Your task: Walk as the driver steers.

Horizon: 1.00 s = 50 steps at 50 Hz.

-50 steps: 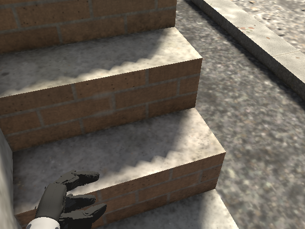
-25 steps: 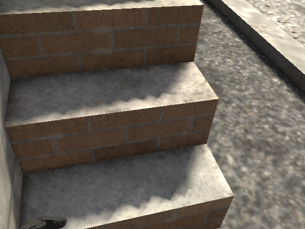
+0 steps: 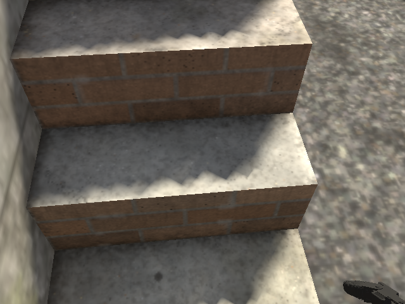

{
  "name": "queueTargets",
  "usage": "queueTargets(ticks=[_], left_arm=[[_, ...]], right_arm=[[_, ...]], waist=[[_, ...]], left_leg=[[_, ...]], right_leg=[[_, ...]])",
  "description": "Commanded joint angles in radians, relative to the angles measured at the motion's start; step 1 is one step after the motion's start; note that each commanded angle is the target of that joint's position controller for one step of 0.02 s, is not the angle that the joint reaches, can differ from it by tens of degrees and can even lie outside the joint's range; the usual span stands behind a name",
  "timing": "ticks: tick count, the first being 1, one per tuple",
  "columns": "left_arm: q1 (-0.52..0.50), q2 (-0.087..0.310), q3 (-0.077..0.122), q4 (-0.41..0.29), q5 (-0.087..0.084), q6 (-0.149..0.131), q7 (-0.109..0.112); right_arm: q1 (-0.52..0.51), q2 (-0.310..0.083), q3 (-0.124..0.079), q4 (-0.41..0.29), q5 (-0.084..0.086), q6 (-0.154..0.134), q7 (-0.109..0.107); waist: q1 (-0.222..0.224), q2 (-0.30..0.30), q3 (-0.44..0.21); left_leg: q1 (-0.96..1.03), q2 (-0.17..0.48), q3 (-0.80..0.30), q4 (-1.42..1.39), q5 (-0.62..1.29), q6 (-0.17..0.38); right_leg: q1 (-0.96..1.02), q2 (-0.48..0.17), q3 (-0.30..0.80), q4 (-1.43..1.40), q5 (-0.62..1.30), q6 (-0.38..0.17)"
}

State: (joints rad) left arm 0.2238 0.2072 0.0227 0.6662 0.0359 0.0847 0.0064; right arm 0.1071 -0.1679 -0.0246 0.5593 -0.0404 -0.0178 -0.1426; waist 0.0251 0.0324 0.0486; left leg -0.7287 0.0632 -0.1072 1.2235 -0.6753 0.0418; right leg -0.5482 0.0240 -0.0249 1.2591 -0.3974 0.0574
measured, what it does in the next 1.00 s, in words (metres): walks ahead: right foot 0.23 m lower, then left foot 0.23 m higher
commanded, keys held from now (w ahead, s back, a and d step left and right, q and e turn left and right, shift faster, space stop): w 1.00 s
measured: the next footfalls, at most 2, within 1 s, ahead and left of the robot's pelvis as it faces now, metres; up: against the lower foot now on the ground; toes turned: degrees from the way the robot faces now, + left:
right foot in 0.08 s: -0.04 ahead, -0.14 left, -0.23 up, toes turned -6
left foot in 0.48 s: +0.20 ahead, +0.06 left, +0.00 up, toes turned +6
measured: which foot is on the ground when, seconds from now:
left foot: down 0.00-0.08, up 0.10-0.46, down 0.48-0.88, up 0.90-1.00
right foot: up 0.00-0.06, down 0.08-0.50, up 0.52-0.88, down 0.90-1.00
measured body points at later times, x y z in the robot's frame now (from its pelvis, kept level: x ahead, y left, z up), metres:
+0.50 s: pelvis +0.04 -0.04 -0.06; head +0.11 -0.05 +0.38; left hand +0.03 +0.20 -0.20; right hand +0.31 -0.19 -0.15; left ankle +0.15 +0.05 -0.64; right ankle -0.06 -0.15 -0.80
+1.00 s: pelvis +0.12 -0.09 +0.05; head +0.09 -0.11 +0.50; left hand +0.04 +0.12 -0.09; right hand +0.36 -0.27 -0.04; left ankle +0.05 +0.03 -0.48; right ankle +0.17 -0.19 -0.64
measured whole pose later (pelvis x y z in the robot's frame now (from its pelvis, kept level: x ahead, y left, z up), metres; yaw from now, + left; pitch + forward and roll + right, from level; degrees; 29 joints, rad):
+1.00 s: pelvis +0.12 -0.09 +0.05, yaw +4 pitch +0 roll +0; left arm 0.54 0.11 0.02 0.94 0.03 -0.01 0.01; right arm 0.06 -0.16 -0.04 0.77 -0.02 -0.03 -0.04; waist 0.10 0.05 -0.09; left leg -0.67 -0.03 -0.03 1.73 -0.28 -0.01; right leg -0.50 -0.03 -0.06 0.91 -0.41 -0.03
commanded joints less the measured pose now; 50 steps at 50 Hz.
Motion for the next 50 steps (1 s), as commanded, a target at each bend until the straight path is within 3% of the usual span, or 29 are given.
queueTargets(ticks=[1, 2, 4, 5, 6, 8, 9, 10, 14, 18, 19, 21, 22, 23, 24, 25, 26, 27, 30, 32, 37, 39, 42, 44, 45, 46, 47, 48, 50], left_arm=[[0.442, 0.013, -0.009, 0.12, -0.034, -0.057, -0.009], [0.3, -0.033, -0.015, 0.141, -0.041, -0.062, -0.009], [0.22, -0.101, -0.044, 0.13, -0.036, -0.073, -0.002], [0.141, -0.025, -0.058, 0.096, 0.019, -0.102, -0.005], [0.235, 0.173, 0.009, 0.096, 0.095, -0.13, -0.019], [0.204, 0.32, 0.102, 0.075, 0.025, -0.141, -0.003], [0.194, 0.192, 0.078, 0.075, 0.034, -0.144, 0.006], [0.288, 0.075, 0.048, 0.103, 0.016, -0.145, 0.031], [0.398, 0.079, 0.065, 0.173, 0.015, -0.194, 0.067], [0.418, 0.023, 0.062, 0.259, 0.011, -0.186, 0.047], [0.355, 0.008, 0.053, 0.248, -0.009, -0.179, 0.057], [0.23, 0.103, 0.06, 0.19, -0.053, -0.145, 0.062], [0.224, 0.206, 0.072, 0.176, -0.059, -0.159, 0.056], [0.416, 0.136, 0.059, 0.216, -0.081, -0.168, 0.042], [0.361, 0.24, 0.075, 0.209, -0.096, -0.195, 0.012], [0.287, 0.229, 0.076, 0.174, -0.074, -0.214, -0.034], [0.136, 0.135, 0.072, 0.14, -0.042, -0.206, -0.064], [0.043, 0.047, 0.051, 0.092, 0.009, -0.207, -0.073], [0.026, -0.174, -0.024, 0.012, 0.067, -0.144, -0.055], [0.15, -0.143, -0.022, 0.057, 0.05, -0.115, -0.038], [0.153, -0.052, -0.004, 0.028, -0.002, -0.074, -0.016], [0.251, -0.016, 0.0, 0.083, -0.078, -0.064, 0.003], [0.289, -0.01, 0.023, 0.114, -0.085, -0.043, 0.009], [0.439, -0.106, 0.003, 0.241, -0.035, -0.05, 0.008], [0.473, -0.141, -0.015, 0.282, 0.01, -0.078, -0.004], [0.301, -0.082, -0.018, 0.196, 0.008, -0.097, -0.004], [0.157, 0.0, 0.002, 0.134, -0.009, -0.116, -0.001], [-0.016, 0.08, 0.016, 0.088, -0.006, -0.13, 0.006], [0.032, 0.072, 0.028, 0.11, 0.009, -0.175, 0.019]], right_arm=[[-0.237, 0.021, 0.032, -0.147, 0.014, -0.028, 0.002], [-0.053, 0.018, 0.022, -0.105, 0.051, -0.014, -0.008], [0.149, 0.048, 0.009, -0.046, 0.006, 0.039, 0.014], [0.056, 0.147, 0.012, -0.081, 0.024, 0.057, 0.058], [0.032, 0.182, 0.024, -0.139, 0.085, 0.03, 0.065], [-0.191, 0.085, 0.034, -0.253, 0.022, -0.008, 0.07], [-0.303, -0.019, 0.003, -0.224, 0.018, -0.009, 0.085], [-0.358, -0.016, -0.003, -0.198, 0.003, -0.011, 0.112], [-0.365, 0.065, 0.02, -0.147, 0.023, 0.02, 0.138], [-0.422, 0.107, 0.054, -0.192, 0.04, 0.02, 0.119], [-0.358, 0.112, 0.07, -0.188, 0.032, 0.022, 0.129], [-0.201, 0.08, 0.071, -0.093, 0.127, 0.037, 0.101], [-0.064, 0.048, 0.049, -0.05, 0.118, 0.036, 0.1], [-0.131, 0.032, 0.037, -0.038, 0.093, 0.011, 0.111], [0.126, -0.06, 0.001, 0.012, 0.065, 0.022, 0.107], [0.287, -0.177, -0.036, 0.106, 0.044, 0.036, 0.102], [0.208, -0.254, -0.073, 0.128, 0.027, 0.057, 0.096], [0.11, -0.203, -0.076, 0.142, 0.02, 0.064, 0.099], [-0.031, -0.048, -0.035, 0.289, 0.058, -0.007, 0.076], [-0.078, 0.026, -0.007, 0.33, 0.04, -0.045, 0.076], [-0.157, -0.094, -0.038, 0.298, 0.018, -0.065, 0.08], [-0.286, -0.132, -0.036, 0.212, 0.032, -0.063, 0.074], [-0.165, -0.22, -0.07, 0.225, 0.034, -0.042, 0.062], [-0.067, -0.121, -0.053, 0.263, 0.033, -0.014, 0.076], [-0.037, 0.013, -0.018, 0.27, 0.039, 0.005, 0.094], [0.078, 0.119, 0.015, 0.21, 0.048, 0.018, 0.117], [0.068, 0.066, -0.002, 0.189, 0.006, -0.012, 0.122], [0.022, 0.051, -0.011, 0.15, 0.008, -0.028, 0.121], [-0.086, 0.058, 0.012, 0.088, 0.014, -0.019, 0.11]], waist=[[0.144, -0.085, 0.007], [-0.02, -0.065, 0.003], [-0.095, -0.112, -0.076], [-0.162, -0.028, -0.092], [-0.14, -0.154, -0.068], [-0.111, -0.286, 0.039], [-0.028, -0.187, 0.106], [0.035, -0.09, 0.144], [0.047, 0.017, 0.059], [0.03, -0.101, 0.039], [-0.033, -0.085, 0.006], [-0.071, -0.13, -0.184], [-0.102, -0.242, -0.26], [0.011, -0.219, -0.376], [-0.13, -0.189, -0.514], [-0.141, 0.021, -0.634], [-0.127, 0.253, -0.566], [-0.112, 0.13, -0.461], [0.096, -0.08, -0.007], [0.146, -0.047, 0.006], [0.183, 0.06, -0.002], [0.228, 0.14, -0.046], [0.15, 0.246, -0.159], [0.124, -0.04, -0.099], [0.085, -0.213, -0.073], [-0.04, -0.358, -0.012], [-0.068, -0.369, 0.04], [-0.127, -0.32, 0.051], [-0.068, -0.089, -0.004]], left_leg=[[-0.077, -0.089, 0.225, 0.064, 0.109, -0.048], [0.006, -0.061, 0.139, 0.062, 0.219, 0.049], [0.039, -0.217, 0.062, 0.642, 0.104, 0.125], [-0.274, -0.247, -0.024, 1.064, 0.065, 0.077], [-0.545, -0.254, 0.05, 1.308, 0.077, -0.01], [-0.76, -0.062, -0.131, 1.405, 0.2, -0.016], [-0.854, -0.094, -0.117, 1.412, 0.28, -0.011], [-0.892, -0.091, -0.13, 1.314, 0.389, 0.01], [-0.814, -0.125, -0.014, 1.217, 0.298, 0.063], [-0.744, -0.04, 0.16, 0.995, 0.134, 0.107], [-0.534, 0.002, 0.118, 0.722, 0.15, 0.149], [0.146, -0.177, 0.314, 0.218, 0.059, 0.146], [0.233, -0.218, 0.351, 0.113, 0.008, 0.11], [0.525, -0.207, 0.2, 0.043, 0.04, 0.17], [0.598, -0.153, -0.025, -0.125, 0.01, 0.164], [0.641, -0.105, -0.215, -0.312, -0.209, 0.179], [0.54, 0.055, -0.648, -0.655, -0.444, 0.291], [0.446, 0.096, -0.683, -0.684, -0.451, 0.286], [-0.052, 0.1, -0.339, -0.537, -0.281, 0.153], [-0.09, 0.083, -0.185, -0.54, -0.13, 0.15], [-0.111, 0.175, -0.1, -0.679, -0.131, 0.166], [-0.229, 0.199, 0.005, -0.729, -0.182, 0.152], [0.001, 0.207, 0.008, -0.849, -0.307, 0.129], [0.089, 0.103, 0.117, -0.418, -0.231, 0.102], [0.075, -0.005, 0.235, -0.01, -0.058, 0.073], [-0.081, -0.123, 0.169, 0.27, 0.22, -0.013], [-0.107, -0.168, 0.046, 0.567, 0.378, -0.061], [-0.153, -0.158, 0.05, 0.809, 0.483, -0.087], [-0.131, -0.131, 0.077, 0.782, 0.503, -0.077]], right_leg=[[0.309, 0.02, -0.231, -0.916, 0.632, -0.103], [0.374, -0.032, -0.275, -1.139, 0.819, -0.112], [0.445, -0.151, -0.071, -1.36, 0.927, -0.126], [0.513, -0.178, 0.075, -0.966, 1.218, -0.032], [0.636, -0.273, 0.073, -0.692, 1.711, -0.029], [0.494, -0.562, 0.407, -1.024, 0.598, -0.297], [0.539, -0.491, 0.398, -1.105, 0.113, -0.285], [0.584, -0.424, 0.382, -1.1, 0.117, -0.247], [0.683, -0.35, 0.212, -1.038, 0.41, -0.231], [0.698, -0.29, 0.058, -1.128, 0.726, -0.221], [0.626, -0.248, -0.045, -1.117, 0.948, -0.177], [0.386, -0.218, -0.099, -1.06, 1.792, -0.229], [0.481, -0.282, -0.087, -0.917, 2.132, -0.271], [0.325, -0.248, 0.046, -0.742, 2.162, -0.217], [0.359, -0.227, 0.015, -0.536, 1.835, -0.216], [0.335, -0.124, 0.006, -0.293, 1.356, -0.239], [0.121, 0.106, 0.039, 0.17, 0.525, -0.196], [-0.081, 0.129, 0.226, 0.577, 0.45, -0.184], [-0.288, 0.091, 0.205, 0.584, 0.359, -0.183], [-0.311, 0.109, 0.179, 0.676, 0.374, -0.143], [-0.334, 0.046, 0.145, 0.464, 0.401, -0.044], [-0.1, -0.01, 0.023, 0.202, 0.293, -0.049], [0.229, -0.107, -0.116, -0.259, -0.066, -0.137], [0.321, -0.063, -0.123, -0.541, -0.047, -0.164], [0.259, -0.073, 0.02, -0.6, -0.212, -0.177], [0.123, -0.244, 0.663, -0.969, -0.717, -0.25], [-0.021, -0.326, 1.019, -1.247, -0.851, -0.24], [-0.025, -0.347, 0.877, -1.166, -0.594, -0.251], [0.044, -0.264, 0.494, -0.964, -0.262, -0.254]])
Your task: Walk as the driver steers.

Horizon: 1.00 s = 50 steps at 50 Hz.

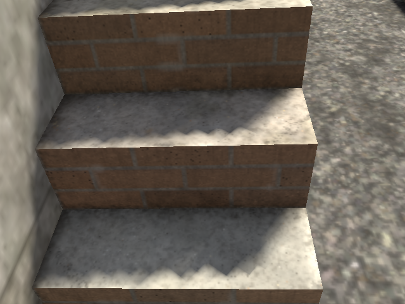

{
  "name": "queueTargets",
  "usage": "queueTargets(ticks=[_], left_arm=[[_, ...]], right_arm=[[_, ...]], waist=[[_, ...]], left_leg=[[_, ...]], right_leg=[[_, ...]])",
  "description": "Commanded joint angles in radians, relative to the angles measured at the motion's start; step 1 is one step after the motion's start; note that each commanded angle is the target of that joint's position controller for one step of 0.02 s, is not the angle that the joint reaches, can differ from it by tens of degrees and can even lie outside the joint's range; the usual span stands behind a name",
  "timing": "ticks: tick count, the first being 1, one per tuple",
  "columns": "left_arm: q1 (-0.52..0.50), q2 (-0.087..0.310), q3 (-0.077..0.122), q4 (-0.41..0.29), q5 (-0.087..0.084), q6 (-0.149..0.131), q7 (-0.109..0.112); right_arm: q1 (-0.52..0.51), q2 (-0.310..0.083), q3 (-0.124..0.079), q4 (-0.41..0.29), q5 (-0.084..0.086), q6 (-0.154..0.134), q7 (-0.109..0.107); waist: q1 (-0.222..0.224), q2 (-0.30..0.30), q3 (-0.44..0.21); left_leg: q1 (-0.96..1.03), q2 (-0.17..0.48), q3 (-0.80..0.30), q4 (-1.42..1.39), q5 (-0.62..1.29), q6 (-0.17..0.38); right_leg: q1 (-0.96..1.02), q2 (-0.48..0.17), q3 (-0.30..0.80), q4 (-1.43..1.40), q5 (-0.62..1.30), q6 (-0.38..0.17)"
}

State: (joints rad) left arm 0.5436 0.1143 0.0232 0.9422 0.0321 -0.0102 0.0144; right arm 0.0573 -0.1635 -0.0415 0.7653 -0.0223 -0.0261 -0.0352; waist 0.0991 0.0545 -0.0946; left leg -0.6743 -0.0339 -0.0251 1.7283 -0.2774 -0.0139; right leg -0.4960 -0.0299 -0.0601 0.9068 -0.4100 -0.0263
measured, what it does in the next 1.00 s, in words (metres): climbs: left foot, then right foot 0.22 m higher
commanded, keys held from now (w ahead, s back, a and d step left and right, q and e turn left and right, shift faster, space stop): w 1.00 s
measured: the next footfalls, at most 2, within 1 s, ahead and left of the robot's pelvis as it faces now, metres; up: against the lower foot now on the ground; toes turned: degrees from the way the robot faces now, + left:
left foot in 0.34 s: +0.08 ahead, +0.14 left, +0.00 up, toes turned -4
right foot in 0.68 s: +0.33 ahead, -0.05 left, +0.22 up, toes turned -8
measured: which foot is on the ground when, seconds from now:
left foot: up 0.00-0.32, down 0.34-0.70, up 0.72-1.00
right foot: down 0.00-0.34, up 0.36-0.66, down 0.68-1.00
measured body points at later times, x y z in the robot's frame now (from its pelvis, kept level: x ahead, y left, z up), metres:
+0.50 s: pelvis +0.12 +0.05 +0.04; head +0.11 +0.08 +0.49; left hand +0.24 +0.28 -0.09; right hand +0.09 -0.21 -0.08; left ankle +0.04 +0.14 -0.69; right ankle +0.09 -0.06 -0.43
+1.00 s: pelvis +0.23 +0.09 +0.24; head +0.18 +0.09 +0.69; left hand +0.28 +0.33 +0.10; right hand +0.43 -0.12 +0.18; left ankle +0.26 +0.23 -0.16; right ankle +0.29 -0.05 -0.48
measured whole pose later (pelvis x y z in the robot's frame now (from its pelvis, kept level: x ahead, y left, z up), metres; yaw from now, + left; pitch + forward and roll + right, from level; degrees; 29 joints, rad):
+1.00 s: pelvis +0.23 +0.09 +0.24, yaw +0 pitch -2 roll -1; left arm 0.35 0.20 0.07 0.97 0.06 -0.12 -0.03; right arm 0.12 -0.11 -0.03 0.63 0.02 -0.03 -0.06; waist -0.01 0.00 -0.09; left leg -1.07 -0.13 -0.14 2.21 -0.10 0.01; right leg -0.38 -0.08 -0.12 0.70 -0.28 -0.03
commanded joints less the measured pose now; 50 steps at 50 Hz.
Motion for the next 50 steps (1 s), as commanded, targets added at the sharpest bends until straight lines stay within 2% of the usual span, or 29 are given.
queueTargets(ticks=[1, 4, 10, 12, 13, 14, 15, 17, 18, 19, 21, 23, 25, 27, 28, 29, 30, 31, 32, 33, 34, 35, 36, 37, 39, 40, 43, 46, 50], left_arm=[[-0.181, 0.149, 0.036, -0.113, 0.004, -0.111, 0.009], [-0.005, 0.132, 0.052, -0.047, -0.008, -0.144, 0.033], [-0.051, 0.149, 0.061, -0.067, 0.004, -0.152, 0.051], [-0.127, 0.174, 0.066, -0.07, 0.003, -0.108, 0.069], [-0.1, 0.21, 0.075, -0.075, -0.003, -0.081, 0.085], [-0.067, 0.137, 0.06, -0.064, -0.002, -0.071, 0.055], [-0.085, 0.168, 0.068, -0.06, 0.001, -0.068, 0.018], [-0.236, 0.097, 0.043, -0.157, -0.036, -0.087, -0.03], [-0.229, 0.083, 0.049, -0.16, -0.031, -0.088, -0.041], [-0.17, 0.093, 0.055, -0.139, 0.001, -0.08, -0.057], [-0.333, 0.065, 0.039, -0.203, 0.022, -0.092, -0.057], [-0.457, 0.026, 0.02, -0.28, 0.03, -0.093, -0.038], [-0.571, 0.004, -0.003, -0.348, 0.039, -0.087, -0.027], [-0.67, -0.031, -0.042, -0.471, 0.058, -0.074, -0.044], [-0.713, -0.012, -0.036, -0.475, 0.057, -0.065, -0.057], [-0.76, -0.016, -0.04, -0.499, 0.069, -0.052, -0.064], [-0.772, -0.023, -0.074, -0.528, 0.028, -0.038, -0.069], [-0.633, -0.04, -0.077, -0.475, -0.011, -0.019, -0.065], [-0.4, 0.005, -0.05, -0.43, -0.035, -0.002, -0.042], [-0.312, 0.07, -0.013, -0.407, -0.038, -0.001, -0.03], [-0.146, 0.118, 0.016, -0.373, -0.026, 0.006, -0.009], [-0.054, 0.212, 0.054, -0.308, -0.013, 0.019, -0.01], [-0.143, 0.286, 0.084, -0.296, 0.008, 0.025, -0.003], [-0.248, 0.224, 0.086, -0.313, 0.002, 0.019, -0.01], [-0.363, 0.156, 0.062, -0.163, -0.009, -0.035, -0.004], [-0.357, 0.065, 0.032, -0.095, 0.0, -0.064, -0.004], [-0.402, 0.032, 0.018, -0.056, 0.021, -0.121, -0.041], [-0.399, 0.115, 0.039, -0.057, 0.026, -0.138, -0.049], [-0.312, 0.269, 0.086, -0.072, 0.024, -0.151, -0.042]], right_arm=[[-0.011, 0.036, 0.027, -0.13, -0.008, -0.022, 0.009], [-0.004, 0.001, 0.012, -0.122, 0.019, -0.027, 0.018], [-0.026, -0.019, 0.009, -0.142, 0.02, -0.013, 0.029], [-0.04, 0.004, 0.035, -0.119, 0.062, -0.007, 0.04], [-0.002, -0.01, 0.026, -0.104, 0.063, -0.007, 0.028], [0.117, -0.023, 0.018, -0.046, 0.045, -0.007, 0.009], [0.27, -0.054, 0.006, 0.005, 0.048, -0.019, -0.001], [0.462, -0.19, -0.031, 0.052, 0.003, -0.038, -0.008], [0.477, -0.207, -0.036, 0.056, -0.019, -0.017, -0.015], [0.49, -0.21, -0.045, 0.042, 0.004, -0.009, -0.017], [0.383, -0.192, -0.049, 0.063, 0.02, -0.03, 0.001], [0.379, -0.114, -0.03, 0.101, 0.033, -0.061, 0.008], [0.445, -0.048, -0.021, 0.15, 0.019, -0.092, 0.013], [0.426, -0.083, -0.031, 0.185, 0.014, -0.09, 0.011], [0.466, -0.083, -0.032, 0.203, 0.021, -0.085, 0.001], [0.557, -0.101, -0.043, 0.223, 0.01, -0.086, -0.017], [0.478, -0.145, -0.051, 0.179, 0.028, -0.076, -0.037], [0.396, -0.125, -0.036, 0.151, 0.057, -0.064, -0.042], [0.437, -0.222, -0.038, 0.124, 0.053, -0.099, -0.033], [0.539, -0.224, -0.04, 0.159, 0.078, -0.136, -0.008], [0.496, -0.284, -0.056, 0.148, 0.091, -0.176, 0.02], [0.416, -0.326, -0.072, 0.111, 0.102, -0.192, 0.052], [0.362, -0.235, -0.067, 0.095, 0.061, -0.179, 0.083], [0.22, -0.136, -0.058, 0.016, 0.018, -0.169, 0.079], [0.029, 0.043, 0.008, -0.175, -0.023, -0.094, 0.028], [0.073, 0.07, 0.024, -0.191, -0.025, -0.064, 0.011], [0.294, 0.028, 0.013, -0.101, 0.021, -0.008, -0.008], [0.213, 0.046, 0.008, -0.111, 0.059, -0.003, -0.008], [0.066, -0.021, -0.005, -0.16, 0.023, 0.016, -0.05]], waist=[[-0.127, -0.061, 0.134], [-0.059, -0.122, 0.093], [-0.082, -0.153, 0.117], [-0.075, -0.222, 0.154], [-0.08, -0.31, 0.15], [-0.076, -0.277, 0.114], [-0.121, -0.231, 0.105], [-0.213, 0.159, 0.054], [-0.2, 0.173, 0.068], [-0.193, 0.249, 0.056], [-0.153, 0.095, 0.148], [-0.129, 0.115, 0.203], [-0.125, 0.056, 0.242], [-0.055, 0.048, 0.25], [-0.092, 0.006, 0.235], [-0.147, -0.003, 0.202], [-0.137, -0.027, 0.175], [-0.07, -0.039, 0.038], [0.003, 0.027, -0.156], [0.029, 0.039, -0.356], [0.132, 0.007, -0.508], [0.18, -0.135, -0.607], [0.124, -0.328, -0.629], [0.107, -0.134, -0.485], [-0.059, 0.001, -0.017], [-0.124, 0.039, 0.077], [-0.245, 0.01, 0.172], [-0.222, -0.085, 0.178], [-0.172, -0.17, 0.166]], left_leg=[[-0.202, -0.024, -0.052, 0.188, 0.168, 0.004], [-0.151, -0.047, -0.091, -0.025, 0.153, 0.033], [-0.006, 0.016, -0.104, -0.435, 0.054, 0.038], [0.241, -0.021, 0.079, -1.059, -0.224, 0.073], [0.322, 0.008, 0.036, -1.223, -0.203, 0.104], [0.439, -0.046, 0.149, -1.189, -0.066, 0.115], [0.493, -0.019, 0.095, -1.2, 0.045, 0.122], [0.757, 0.236, -0.378, -1.406, 0.177, 0.137], [0.872, 0.341, -0.56, -1.425, 0.466, 0.188], [0.76, 0.381, -0.707, -1.441, 0.274, 0.28], [0.683, 0.316, -0.538, -1.46, 0.022, 0.344], [0.692, 0.277, -0.401, -1.429, 0.23, 0.319], [0.745, 0.29, -0.329, -1.429, 0.332, 0.262], [0.564, 0.245, -0.206, -1.531, 0.364, 0.198], [0.651, 0.213, -0.192, -1.559, 0.526, 0.217], [0.762, 0.242, -0.212, -1.588, 0.686, 0.237], [0.617, 0.243, -0.094, -1.715, 0.817, 0.232], [0.408, 0.185, 0.0, -1.669, 1.256, 0.221], [0.435, 0.287, -0.037, -1.501, 1.97, 0.225], [0.426, 0.308, -0.133, -1.272, 2.195, 0.164], [0.326, 0.276, -0.155, -1.038, 1.941, 0.121], [0.262, 0.127, -0.114, -0.702, 1.297, 0.11], [0.107, -0.115, -0.062, -0.064, 0.302, 0.056], [-0.038, -0.124, -0.228, 0.409, 0.241, 0.057], [-0.307, -0.05, -0.176, 0.616, 0.111, 0.077], [-0.334, -0.042, -0.193, 0.584, 0.028, 0.086], [-0.271, -0.047, -0.188, 0.359, 0.156, 0.068], [-0.275, -0.132, -0.101, 0.461, 0.296, 0.035], [-0.454, -0.049, -0.099, 0.599, 0.095, 0.015]], right_leg=[[0.095, -0.181, 0.462, -0.553, -0.221, -0.138], [0.334, -0.228, 0.437, -0.595, -0.124, -0.147], [0.378, -0.255, 0.285, -0.683, 0.019, -0.152], [0.253, -0.115, 0.112, -0.709, 0.074, -0.158], [0.283, -0.146, 0.172, -0.707, 0.156, -0.184], [0.242, -0.168, 0.198, -0.659, 0.174, -0.214], [0.205, -0.153, 0.151, -0.542, 0.152, -0.215], [-0.11, -0.037, 0.036, -0.063, 0.194, -0.107], [-0.366, 0.032, -0.015, 0.188, 0.058, -0.049], [-0.392, 0.021, 0.021, 0.428, 0.024, -0.027], [-0.627, 0.048, 0.063, 0.925, 0.038, -0.028], [-0.866, 0.055, 0.053, 1.22, 0.022, -0.06], [-1.071, 0.046, 0.096, 1.306, -0.048, -0.097], [-0.941, -0.015, 0.037, 1.093, -0.069, -0.129], [-0.97, 0.009, -0.032, 1.075, -0.082, -0.127], [-1.018, -0.001, -0.067, 1.077, -0.138, -0.129], [-0.685, -0.004, -0.087, 0.606, -0.332, -0.141], [-0.204, 0.071, -0.128, 0.413, -0.148, -0.16], [0.086, 0.127, -0.151, 0.483, -0.147, -0.147], [0.373, 0.116, -0.052, 0.415, -0.058, -0.174], [0.627, 0.06, 0.109, 0.216, -0.022, -0.198], [0.719, -0.032, 0.275, -0.032, -0.133, -0.245], [0.591, -0.264, 0.774, -0.324, -0.375, -0.347], [0.402, -0.29, 0.859, -0.461, -0.279, -0.349], [0.041, -0.261, 0.651, -0.463, -0.36, -0.229], [-0.041, -0.222, 0.544, -0.463, -0.341, -0.158], [-0.148, -0.166, 0.257, -0.464, -0.179, -0.089], [-0.203, -0.202, 0.159, -0.522, -0.095, -0.14], [0.009, -0.312, 0.237, -0.665, -0.211, -0.182]])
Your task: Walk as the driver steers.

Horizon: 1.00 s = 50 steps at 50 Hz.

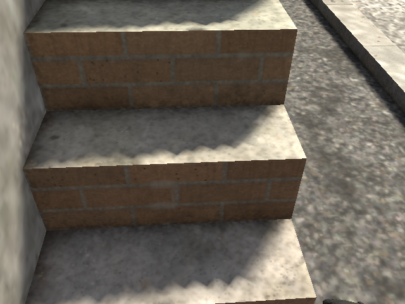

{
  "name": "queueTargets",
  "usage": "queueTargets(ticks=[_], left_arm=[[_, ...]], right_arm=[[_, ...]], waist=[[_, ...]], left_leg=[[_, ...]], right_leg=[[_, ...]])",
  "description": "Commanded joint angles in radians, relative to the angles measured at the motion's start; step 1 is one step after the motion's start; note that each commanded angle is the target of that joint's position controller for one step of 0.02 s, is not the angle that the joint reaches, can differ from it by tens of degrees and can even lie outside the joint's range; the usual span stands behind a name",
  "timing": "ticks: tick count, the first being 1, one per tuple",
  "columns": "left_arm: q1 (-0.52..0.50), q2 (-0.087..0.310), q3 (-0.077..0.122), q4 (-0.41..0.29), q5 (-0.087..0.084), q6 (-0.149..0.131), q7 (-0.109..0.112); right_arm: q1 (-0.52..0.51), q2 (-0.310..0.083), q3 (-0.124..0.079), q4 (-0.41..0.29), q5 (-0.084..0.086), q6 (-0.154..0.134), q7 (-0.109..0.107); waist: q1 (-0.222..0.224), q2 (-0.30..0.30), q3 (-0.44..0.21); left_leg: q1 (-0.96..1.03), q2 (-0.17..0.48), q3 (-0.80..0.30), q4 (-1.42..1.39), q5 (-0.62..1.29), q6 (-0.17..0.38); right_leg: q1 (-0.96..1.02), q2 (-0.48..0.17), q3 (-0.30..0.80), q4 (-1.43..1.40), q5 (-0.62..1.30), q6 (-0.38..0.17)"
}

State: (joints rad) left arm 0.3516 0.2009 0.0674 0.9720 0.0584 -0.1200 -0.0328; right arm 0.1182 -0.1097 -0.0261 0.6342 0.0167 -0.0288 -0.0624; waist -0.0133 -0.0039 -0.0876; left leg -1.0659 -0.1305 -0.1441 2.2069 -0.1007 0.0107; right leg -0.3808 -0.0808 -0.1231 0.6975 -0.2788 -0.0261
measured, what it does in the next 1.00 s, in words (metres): steps on the spot: left foot, then right foot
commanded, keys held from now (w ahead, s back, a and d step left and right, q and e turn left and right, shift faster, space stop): w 1.00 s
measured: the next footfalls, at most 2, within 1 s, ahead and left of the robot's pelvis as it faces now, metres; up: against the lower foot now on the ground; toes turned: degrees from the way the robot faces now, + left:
left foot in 0.32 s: +0.06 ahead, +0.31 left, +0.00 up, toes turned +5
right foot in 0.64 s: +0.09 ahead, -0.05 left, +0.00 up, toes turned +1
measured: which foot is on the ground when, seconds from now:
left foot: up 0.00-0.30, down 0.32-0.64, up 0.66-1.00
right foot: down 0.00-0.28, up 0.30-0.62, down 0.64-1.00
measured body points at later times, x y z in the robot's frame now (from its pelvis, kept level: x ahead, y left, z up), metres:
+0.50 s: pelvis +0.04 +0.11 +0.01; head +0.07 +0.13 +0.46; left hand +0.13 +0.33 -0.13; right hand +0.08 -0.14 -0.12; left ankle +0.02 +0.31 -0.71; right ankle +0.03 +0.00 -0.55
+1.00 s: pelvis +0.06 +0.02 +0.01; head +0.04 -0.02 +0.46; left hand +0.04 +0.27 -0.10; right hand +0.27 -0.15 -0.09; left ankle +0.03 +0.17 -0.38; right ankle +0.05 -0.05 -0.71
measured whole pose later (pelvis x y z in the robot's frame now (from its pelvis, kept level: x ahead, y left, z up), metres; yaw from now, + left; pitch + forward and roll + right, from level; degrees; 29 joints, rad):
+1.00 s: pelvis +0.06 +0.02 +0.01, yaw +3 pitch +0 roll +1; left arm 0.48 0.16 0.06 0.85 0.04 -0.14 0.00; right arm 0.11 -0.13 -0.02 0.70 -0.02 0.00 -0.05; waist 0.07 0.07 -0.06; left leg -0.95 -0.14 -0.10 2.20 -0.09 0.05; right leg -0.29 0.02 -0.05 0.62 -0.34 -0.07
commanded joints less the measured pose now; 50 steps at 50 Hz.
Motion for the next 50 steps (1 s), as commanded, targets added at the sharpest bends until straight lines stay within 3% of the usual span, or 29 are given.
queueTargets(ticks=[1, 4, 7, 8, 9, 10, 11, 12, 13, 14, 15, 16, 17, 18, 20, 21, 23, 25, 27, 28, 30, 31, 32, 33, 34, 37, 40, 42, 50], left_arm=[[-0.084, 0.189, 0.042, -0.078, -0.008, -0.055, 0.013], [0.01, 0.182, 0.043, -0.065, -0.002, -0.068, 0.034], [0.067, 0.193, 0.048, -0.072, 0.023, -0.078, 0.025], [0.081, 0.217, 0.056, -0.061, 0.007, -0.077, 0.026], [-0.114, 0.097, -0.009, -0.147, -0.012, -0.027, 0.047], [-0.357, 0.189, 0.0, -0.239, 0.001, -0.008, 0.024], [-0.554, 0.381, 0.048, -0.313, 0.006, -0.011, 0.011], [-0.543, 0.445, 0.082, -0.325, 0.021, 0.018, 0.032], [-0.555, 0.441, 0.073, -0.367, 0.025, 0.041, 0.061], [-0.598, 0.394, 0.047, -0.415, 0.001, 0.066, 0.082], [-0.4, 0.312, 0.017, -0.331, -0.02, 0.121, 0.074], [0.046, 0.043, -0.063, -0.237, 0.015, 0.148, -0.004], [0.124, -0.003, -0.076, -0.242, 0.021, 0.13, -0.047], [0.08, 0.002, -0.083, -0.235, -0.03, 0.112, -0.054], [-0.047, 0.015, -0.073, -0.27, -0.059, 0.075, -0.047], [-0.089, 0.017, -0.066, -0.34, -0.067, 0.077, -0.016], [-0.07, 0.011, -0.083, -0.354, -0.107, 0.095, 0.027], [-0.012, 0.027, -0.088, -0.331, -0.104, 0.103, 0.005], [0.114, 0.014, -0.09, -0.276, -0.114, 0.092, -0.009], [0.082, 0.022, -0.086, -0.279, -0.108, 0.079, -0.011], [0.062, 0.113, -0.037, -0.254, -0.033, 0.06, -0.013], [-0.097, 0.201, -0.007, -0.252, -0.043, 0.045, -0.021], [0.01, 0.235, -0.002, -0.187, -0.04, 0.022, -0.016], [0.165, 0.039, -0.035, -0.234, -0.057, 0.014, -0.018], [0.187, 0.126, -0.022, -0.227, -0.07, 0.029, -0.025], [-0.038, 0.119, -0.007, -0.272, -0.019, 0.029, -0.003], [0.056, 0.092, 0.007, -0.227, 0.0, 0.004, 0.008], [0.069, 0.098, 0.014, -0.232, -0.02, -0.024, 0.026], [0.151, 0.096, 0.022, -0.154, -0.017, -0.043, 0.043]], right_arm=[[-0.068, -0.084, -0.021, -0.05, -0.022, 0.018, -0.023], [-0.114, -0.108, -0.023, -0.059, -0.025, 0.013, -0.011], [-0.242, -0.071, -0.007, -0.099, -0.01, 0.004, -0.004], [-0.309, -0.051, 0.001, -0.124, -0.04, 0.009, -0.013], [-0.044, -0.101, 0.057, -0.051, -0.091, 0.033, 0.122], [0.167, -0.152, 0.021, 0.03, -0.101, 0.03, 0.168], [0.25, -0.269, -0.054, 0.07, -0.105, 0.018, 0.191], [0.238, -0.211, -0.047, 0.095, -0.01, 0.008, 0.203], [0.303, -0.148, -0.035, 0.151, -0.009, 0.002, 0.205], [0.38, -0.153, -0.024, 0.216, -0.036, -0.006, 0.204], [0.431, -0.109, -0.003, 0.292, -0.073, -0.005, 0.203], [0.283, -0.278, -0.061, 0.268, -0.041, 0.008, 0.164], [0.349, -0.415, -0.093, 0.268, -0.044, 0.004, 0.166], [0.413, -0.378, -0.074, 0.29, -0.08, -0.009, 0.196], [0.364, -0.281, -0.058, 0.258, -0.097, -0.002, 0.197], [0.256, -0.228, -0.054, 0.232, -0.089, 0.018, 0.196], [-0.021, -0.187, -0.039, 0.127, -0.062, 0.012, 0.188], [-0.155, -0.269, -0.053, 0.057, -0.05, -0.012, 0.175], [-0.175, -0.323, -0.063, 0.041, -0.078, -0.031, 0.171], [-0.18, -0.323, -0.062, 0.024, -0.078, -0.04, 0.173], [-0.143, -0.273, -0.042, -0.052, -0.05, -0.049, 0.181], [-0.068, -0.179, -0.015, -0.095, -0.062, -0.044, 0.191], [0.002, -0.104, 0.014, -0.065, -0.047, 0.0, 0.227], [0.239, -0.101, -0.01, 0.065, -0.025, -0.013, 0.069], [0.256, -0.084, 0.001, 0.058, -0.005, -0.011, 0.035], [-0.106, -0.089, 0.007, -0.033, -0.05, 0.01, -0.005], [-0.157, -0.086, 0.006, -0.07, -0.05, 0.012, -0.003], [-0.137, -0.116, -0.001, -0.057, -0.054, -0.005, 0.015], [-0.155, -0.048, -0.001, -0.039, -0.04, 0.014, 0.006]], waist=[[-0.034, -0.106, 0.177], [0.014, -0.08, 0.129], [0.084, -0.175, 0.119], [0.098, -0.174, 0.192], [0.025, 0.0, 0.039], [-0.109, 0.021, -0.026], [-0.174, -0.074, -0.095], [-0.147, -0.158, -0.071], [-0.18, -0.119, -0.047], [-0.215, 0.015, -0.017], [-0.185, 0.068, 0.014], [0.081, 0.102, -0.136], [0.033, 0.388, -0.326], [-0.02, 0.422, -0.373], [-0.035, 0.25, -0.293], [0.008, 0.151, -0.234], [0.102, 0.137, -0.073], [0.17, 0.105, -0.032], [0.187, 0.095, -0.002], [0.174, 0.057, 0.027], [0.161, 0.092, 0.037], [-0.004, 0.0, 0.012], [0.007, -0.194, -0.03], [0.026, -0.193, -0.152], [0.041, -0.348, -0.142], [0.049, -0.212, 0.108], [0.053, -0.084, 0.11], [0.051, -0.026, 0.096], [0.079, -0.034, 0.123]], left_leg=[[-0.137, 0.067, 0.008, 0.112, -0.129, -0.001], [-0.145, 0.134, -0.001, -0.016, -0.203, 0.009], [-0.31, 0.165, -0.043, 0.111, -0.428, 0.044], [-0.447, 0.227, -0.048, 0.034, -0.508, 0.06], [-0.232, 0.196, -0.081, -0.148, -0.543, 0.167], [0.192, 0.212, 0.002, -0.437, -0.369, 0.167], [0.671, 0.128, 0.226, -0.754, -0.267, -0.012], [0.865, 0.106, 0.251, -1.043, -0.125, -0.069], [0.887, 0.092, 0.258, -1.245, 0.065, -0.08], [0.816, 0.097, 0.226, -1.66, 0.205, -0.068], [0.783, 0.111, 0.174, -2.167, 0.258, -0.045], [1.302, 0.26, -0.043, -1.794, 0.545, 0.061], [1.313, 0.401, -0.194, -1.566, 0.881, 0.235], [1.211, 0.445, -0.102, -1.535, 1.033, 0.287], [1.175, 0.404, 0.019, -1.613, 0.468, 0.249], [1.065, 0.479, -0.092, -1.751, 0.171, 0.254], [0.773, 0.531, -0.142, -1.898, -0.145, 0.219], [0.532, 0.461, -0.004, -1.968, -0.187, 0.1], [0.51, 0.478, 0.026, -1.978, -0.221, 0.082], [0.552, 0.452, 0.056, -1.938, -0.245, 0.064], [0.662, 0.349, 0.102, -1.707, -0.265, 0.066], [0.639, 0.221, 0.199, -1.536, -0.046, 0.101], [0.544, 0.17, 0.238, -1.304, -0.119, 0.075], [0.443, 0.187, 0.224, -1.007, -0.301, 0.005], [0.305, 0.155, 0.208, -0.808, -0.307, -0.036], [0.153, 0.148, 0.081, -0.299, -0.013, -0.028], [0.029, 0.078, 0.02, -0.056, 0.03, 0.033], [-0.002, 0.077, -0.027, -0.195, 0.063, 0.038], [-0.147, 0.011, 0.04, 0.07, -0.012, 0.034]], right_leg=[[-0.025, -0.275, 0.314, -0.466, -0.347, -0.185], [0.175, -0.322, 0.283, -0.48, -0.248, -0.184], [0.326, -0.388, 0.289, -0.476, -0.185, -0.186], [0.363, -0.419, 0.281, -0.52, -0.24, -0.178], [0.114, -0.395, 0.378, -0.513, -0.184, -0.145], [-0.171, -0.319, 0.22, -0.562, -0.167, -0.105], [-0.395, -0.205, 0.053, -0.617, -0.108, -0.147], [-0.458, -0.081, -0.064, -0.541, -0.021, -0.1], [-0.362, -0.074, -0.098, -0.436, 0.114, -0.068], [-0.16, -0.051, -0.105, -0.233, 0.217, -0.043], [0.068, -0.066, -0.058, 0.072, 0.215, -0.048], [-0.374, -0.045, 0.076, 0.259, 0.195, -0.081], [-0.505, -0.014, 0.168, 0.663, 0.044, -0.085], [-0.554, 0.055, 0.238, 1.12, -0.042, -0.091], [-0.844, 0.058, 0.2, 1.377, -0.102, -0.081], [-0.829, 0.014, 0.224, 1.274, -0.129, -0.059], [-0.669, -0.058, 0.297, 1.052, -0.222, -0.016], [-0.283, -0.096, 0.254, 0.616, -0.051, 0.011], [-0.101, -0.048, 0.228, 0.564, 0.047, 0.038], [-0.077, -0.036, 0.202, 0.426, 0.05, 0.041], [0.024, 0.042, 0.125, -0.005, -0.101, 0.051], [0.089, 0.087, 0.08, -0.11, 0.053, 0.031], [0.165, -0.037, 0.314, -0.207, 0.473, -0.064], [0.341, -0.122, 0.45, -0.163, 0.587, -0.02], [0.369, -0.171, 0.53, -0.222, 0.785, 0.015], [0.025, -0.15, 0.596, -0.373, -0.121, -0.087], [0.093, -0.159, 0.551, -0.343, -0.191, -0.085], [0.171, -0.165, 0.515, -0.327, -0.174, -0.039], [0.215, -0.178, 0.437, -0.356, -0.077, -0.146]])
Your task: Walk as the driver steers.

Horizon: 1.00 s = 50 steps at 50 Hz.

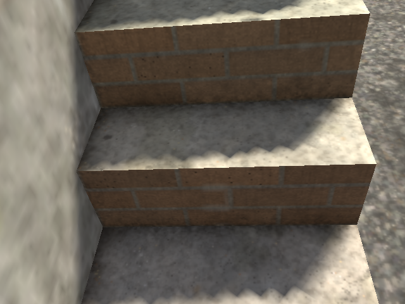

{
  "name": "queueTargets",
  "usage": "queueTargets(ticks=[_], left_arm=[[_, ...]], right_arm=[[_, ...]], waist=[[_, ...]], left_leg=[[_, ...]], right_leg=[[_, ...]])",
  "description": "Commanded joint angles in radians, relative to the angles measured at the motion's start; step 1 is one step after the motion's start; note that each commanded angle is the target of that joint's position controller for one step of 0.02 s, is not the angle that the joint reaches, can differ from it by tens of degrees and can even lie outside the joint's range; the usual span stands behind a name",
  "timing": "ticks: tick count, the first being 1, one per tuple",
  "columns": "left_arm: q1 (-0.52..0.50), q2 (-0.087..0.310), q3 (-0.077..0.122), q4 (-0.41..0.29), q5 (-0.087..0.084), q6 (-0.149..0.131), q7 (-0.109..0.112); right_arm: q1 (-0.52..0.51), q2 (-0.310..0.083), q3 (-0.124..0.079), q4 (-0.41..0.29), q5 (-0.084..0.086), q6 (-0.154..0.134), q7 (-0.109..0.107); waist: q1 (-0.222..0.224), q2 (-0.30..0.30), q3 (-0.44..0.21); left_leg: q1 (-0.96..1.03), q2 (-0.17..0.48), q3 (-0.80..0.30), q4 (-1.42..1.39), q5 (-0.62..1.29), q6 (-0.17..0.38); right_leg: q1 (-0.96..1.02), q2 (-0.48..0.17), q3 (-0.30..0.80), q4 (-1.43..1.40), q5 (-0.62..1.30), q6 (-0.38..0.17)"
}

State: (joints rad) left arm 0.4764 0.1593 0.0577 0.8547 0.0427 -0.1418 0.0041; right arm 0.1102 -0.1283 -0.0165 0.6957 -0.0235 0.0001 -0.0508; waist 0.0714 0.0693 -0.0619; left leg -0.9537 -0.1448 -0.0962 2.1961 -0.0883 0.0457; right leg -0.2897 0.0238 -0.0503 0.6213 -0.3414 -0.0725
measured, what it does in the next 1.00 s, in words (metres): climbs: left foot 0.22 m higher, then right foot 0.21 m higher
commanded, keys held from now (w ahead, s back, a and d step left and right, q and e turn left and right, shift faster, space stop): w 1.00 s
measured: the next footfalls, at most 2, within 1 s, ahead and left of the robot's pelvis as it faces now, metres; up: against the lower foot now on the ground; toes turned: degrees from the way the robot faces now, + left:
left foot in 0.36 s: +0.21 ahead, +0.22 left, +0.22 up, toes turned -5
right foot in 1.00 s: +0.48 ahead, -0.15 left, +0.43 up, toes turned -10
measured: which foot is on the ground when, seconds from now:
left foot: up 0.00-0.34, down 0.36-1.00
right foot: down 0.00-0.40, up 0.42-0.98, down 1.00-1.00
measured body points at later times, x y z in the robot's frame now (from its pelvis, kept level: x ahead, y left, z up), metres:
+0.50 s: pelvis +0.11 +0.10 +0.13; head +0.13 +0.11 +0.58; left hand +0.14 +0.32 -0.03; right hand +0.22 -0.16 +0.02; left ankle +0.17 +0.22 -0.51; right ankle -0.01 -0.02 -0.45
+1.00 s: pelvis +0.30 +0.02 +0.24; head +0.30 +0.03 +0.69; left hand +0.58 +0.15 +0.18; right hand +0.18 -0.16 +0.09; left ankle +0.17 +0.21 -0.50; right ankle +0.44 -0.13 -0.30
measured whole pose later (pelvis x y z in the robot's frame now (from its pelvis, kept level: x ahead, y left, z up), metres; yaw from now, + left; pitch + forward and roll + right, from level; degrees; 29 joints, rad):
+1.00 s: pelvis +0.30 +0.02 +0.24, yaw -4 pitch +6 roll -4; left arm -0.09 0.11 -0.07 0.69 0.01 0.04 -0.05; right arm 0.55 -0.08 0.00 1.12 0.03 -0.12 -0.04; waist -0.07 0.05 -0.13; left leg -0.03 0.20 0.00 0.28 -0.23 -0.02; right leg -1.15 -0.08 -0.08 1.54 -0.59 -0.16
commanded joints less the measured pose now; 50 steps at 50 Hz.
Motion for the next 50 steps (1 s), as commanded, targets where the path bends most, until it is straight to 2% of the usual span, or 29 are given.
queueTargets(ticks=[1, 9, 10, 11, 12, 14, 15, 16, 17, 18, 19, 20, 21, 23, 25, 26, 27, 28, 31, 35, 38, 43, 44, 45, 46, 47, 48, 49, 50], left_arm=[[0.034, 0.135, 0.03, -0.027, -0.002, -0.023, 0.006], [0.094, 0.157, 0.029, 0.03, 0.009, -0.039, -0.009], [0.104, 0.013, -0.051, 0.082, 0.059, 0.027, -0.031], [0.014, 0.067, -0.046, 0.078, 0.071, 0.059, -0.05], [-0.049, 0.105, -0.042, 0.079, 0.108, 0.084, -0.086], [0.066, 0.204, -0.03, 0.161, 0.048, 0.084, -0.098], [0.156, 0.187, -0.049, 0.231, 0.082, 0.1, -0.129], [-0.031, 0.308, -0.03, 0.165, 0.035, 0.084, -0.16], [-0.187, 0.389, -0.012, 0.11, 0.004, 0.079, -0.18], [-0.19, 0.406, 0.002, 0.126, -0.021, 0.086, -0.167], [-0.179, 0.383, 0.007, 0.136, -0.023, 0.102, -0.146], [-0.105, 0.205, -0.049, 0.129, 0.06, 0.116, -0.166], [-0.173, 0.169, 0.047, 0.112, -0.095, 0.077, -0.106], [-0.236, 0.12, 0.029, 0.072, -0.034, 0.088, -0.096], [-0.263, 0.06, 0.001, 0.021, 0.013, 0.11, -0.085], [-0.265, 0.111, -0.024, 0.056, -0.089, 0.102, -0.05], [-0.214, 0.093, -0.029, 0.039, -0.082, 0.107, -0.042], [-0.148, 0.066, -0.042, 0.051, -0.067, 0.104, -0.042], [-0.171, 0.077, -0.056, 0.026, -0.042, 0.127, -0.019], [-0.275, 0.074, -0.087, -0.009, -0.029, 0.156, -0.027], [-0.491, 0.042, -0.126, -0.092, -0.022, 0.149, -0.015], [-0.699, 0.082, -0.157, -0.153, -0.019, 0.154, -0.034], [-0.782, 0.101, -0.151, -0.176, -0.01, 0.155, -0.041], [-0.87, 0.016, -0.185, -0.254, 0.009, 0.171, -0.077], [-0.631, -0.099, -0.148, -0.237, -0.013, 0.167, -0.085], [-0.583, -0.082, -0.142, -0.224, -0.006, 0.178, -0.072], [-0.538, -0.007, -0.107, -0.219, -0.034, 0.193, -0.056], [-0.426, -0.003, -0.091, -0.187, -0.036, 0.187, -0.06], [-0.267, -0.013, -0.074, -0.16, -0.048, 0.181, -0.046]], right_arm=[[-0.15, -0.024, -0.009, -0.098, 0.001, -0.013, -0.005], [-0.305, -0.027, 0.003, -0.191, 0.014, 0.001, -0.006], [-0.155, -0.049, 0.055, -0.165, 0.027, -0.006, 0.099], [-0.069, -0.038, 0.051, -0.126, 0.004, -0.019, 0.132], [-0.227, -0.093, 0.056, -0.236, 0.004, -0.006, 0.118], [-0.504, -0.078, 0.083, -0.362, -0.026, 0.072, 0.153], [-0.44, -0.03, 0.093, -0.342, -0.003, 0.124, 0.169], [-0.144, -0.097, 0.062, -0.231, -0.005, 0.117, 0.206], [0.004, -0.189, 0.026, -0.208, -0.033, 0.11, 0.182], [0.011, -0.227, 0.003, -0.139, -0.004, 0.1, 0.19], [0.135, -0.234, -0.018, -0.102, -0.019, 0.106, 0.185], [0.37, -0.344, -0.055, 0.03, -0.009, 0.105, 0.144], [0.266, -0.231, -0.032, 0.083, 0.033, 0.04, -0.049], [0.038, -0.266, -0.036, 0.078, 0.045, 0.001, -0.104], [0.023, -0.171, -0.022, 0.151, 0.054, -0.028, -0.075], [-0.052, -0.075, 0.02, 0.139, -0.014, -0.049, 0.099], [0.052, 0.003, 0.029, 0.213, -0.033, -0.055, 0.148], [0.146, -0.006, 0.025, 0.256, -0.02, -0.061, 0.163], [0.159, -0.076, 0.009, 0.271, 0.001, -0.067, 0.192], [0.258, -0.121, -0.012, 0.296, -0.018, -0.086, 0.172], [0.559, -0.075, 0.02, 0.455, -0.081, -0.089, 0.165], [0.554, -0.061, 0.043, 0.5, -0.121, -0.09, 0.175], [0.553, -0.066, 0.043, 0.494, -0.117, -0.094, 0.177], [0.463, -0.142, 0.023, 0.444, -0.08, -0.083, 0.187], [0.261, -0.108, -0.018, 0.265, 0.087, -0.126, 0.007], [0.262, -0.12, -0.008, 0.32, 0.098, -0.147, -0.038], [0.304, -0.134, -0.002, 0.333, 0.11, -0.157, -0.048], [0.297, -0.246, -0.034, 0.305, 0.069, -0.153, -0.036], [0.343, -0.301, -0.059, 0.297, 0.086, -0.152, -0.019]], waist=[[-0.004, -0.117, 0.107], [0.033, -0.172, 0.144], [0.007, -0.111, 0.186], [-0.065, -0.097, 0.142], [-0.084, -0.063, 0.116], [-0.072, -0.288, -0.029], [-0.108, -0.404, -0.08], [-0.207, -0.43, -0.119], [-0.291, -0.366, -0.277], [-0.279, -0.33, -0.367], [-0.32, -0.262, -0.423], [-0.334, 0.039, -0.472], [-0.191, 0.043, -0.423], [-0.083, -0.039, -0.191], [-0.019, -0.04, -0.032], [-0.092, 0.389, 0.129], [-0.093, 0.094, 0.022], [-0.072, -0.021, -0.018], [-0.051, -0.038, -0.072], [-0.098, 0.035, -0.039], [-0.215, 0.04, 0.027], [-0.147, -0.012, 0.086], [-0.148, -0.003, 0.07], [-0.087, 0.073, 0.022], [-0.042, 0.089, 0.077], [-0.02, 0.192, 0.094], [0.015, 0.119, 0.077], [0.049, 0.071, -0.026], [0.093, 0.096, -0.151]], left_leg=[[-0.273, 0.034, 0.005, 0.081, -0.027, -0.002], [-0.566, 0.156, 0.093, 0.255, -0.282, 0.012], [-0.742, 0.18, -0.146, 0.166, -0.311, 0.159], [-0.708, 0.189, -0.045, 0.11, -0.241, 0.168], [-0.561, 0.189, 0.076, -0.29, -0.336, 0.187], [-0.226, 0.137, 0.277, -0.685, -0.782, 0.125], [-0.156, 0.091, 0.263, -0.636, -0.636, 0.122], [-0.104, 0.045, 0.294, -0.592, -0.535, 0.078], [0.091, -0.023, 0.311, -0.708, -0.4, 0.035], [0.167, -0.066, 0.297, -0.899, -0.282, 0.021], [0.319, -0.051, 0.158, -1.182, -0.196, 0.035], [0.691, 0.182, -0.462, -1.475, -0.304, 0.258], [0.758, 0.284, -0.799, -1.745, -0.754, 0.175], [0.548, 0.303, -0.806, -1.813, -0.809, 0.147], [0.464, 0.309, -0.587, -1.669, -0.677, 0.092], [0.378, 0.189, -0.153, -1.427, -0.468, 0.158], [0.49, 0.178, -0.127, -1.514, -0.27, 0.152], [0.544, 0.218, -0.187, -1.571, -0.183, 0.153], [0.508, 0.281, -0.229, -1.718, -0.29, 0.182], [0.461, 0.34, -0.268, -1.822, -0.422, 0.199], [0.899, 0.395, -0.38, -1.833, -0.378, 0.231], [0.75, 0.42, -0.273, -1.931, -0.357, 0.195], [0.638, 0.396, -0.217, -1.961, -0.327, 0.193], [0.271, 0.424, -0.125, -2.133, -0.262, 0.192], [0.285, 0.421, -0.04, -2.279, -0.137, 0.16], [0.314, 0.416, 0.049, -2.248, 0.294, 0.138], [0.518, 0.405, 0.14, -2.121, 0.781, 0.119], [0.722, 0.403, 0.169, -1.878, 1.218, 0.142], [0.775, 0.447, 0.143, -1.674, 1.41, 0.155]], right_leg=[[0.126, -0.281, 0.357, -0.284, -0.011, -0.104], [0.301, -0.353, 0.369, -0.339, 0.063, -0.144], [0.181, -0.432, 0.529, -0.363, 0.249, -0.218], [0.186, -0.455, 0.452, -0.426, 0.243, -0.241], [0.015, -0.369, 0.298, -0.501, 0.525, -0.222], [-0.149, -0.304, 0.287, -0.682, 0.516, -0.249], [-0.123, -0.334, 0.283, -0.651, 0.683, -0.276], [0.041, -0.39, 0.189, -0.547, 1.201, -0.299], [0.14, -0.419, 0.153, -0.432, 1.644, -0.356], [0.182, -0.327, 0.065, -0.245, 1.972, -0.323], [0.166, -0.268, 0.026, -0.009, 1.916, -0.284], [-0.361, -0.162, 0.089, 0.334, 1.287, -0.158], [-0.195, -0.023, 0.131, 0.543, 0.491, -0.033], [-0.385, 0.091, 0.309, 1.139, 0.336, 0.051], [-0.537, 0.141, 0.356, 1.319, 0.383, 0.05], [-0.881, 0.11, 0.481, 1.342, 0.345, -0.098], [-0.903, 0.128, 0.428, 1.315, 0.321, -0.127], [-0.946, 0.095, 0.379, 1.275, 0.296, -0.12], [-0.997, 0.015, 0.255, 1.228, 0.285, -0.047], [-1.047, -0.068, 0.096, 1.524, 0.136, -0.009], [-1.53, -0.068, 0.172, 1.67, 0.003, -0.106], [-1.568, -0.244, 0.128, 1.407, 0.079, -0.116], [-1.446, -0.255, 0.076, 1.308, 0.123, -0.115], [-0.931, -0.222, 0.004, 1.236, 0.0, -0.146], [-0.557, -0.168, -0.013, 1.204, -0.149, -0.052], [-0.432, -0.137, 0.001, 1.164, -0.277, -0.049], [-0.435, -0.081, -0.093, 0.968, -0.327, -0.08], [-0.357, 0.001, -0.166, 0.776, -0.383, -0.1], [-0.116, 0.062, -0.171, 0.556, -0.315, -0.103]])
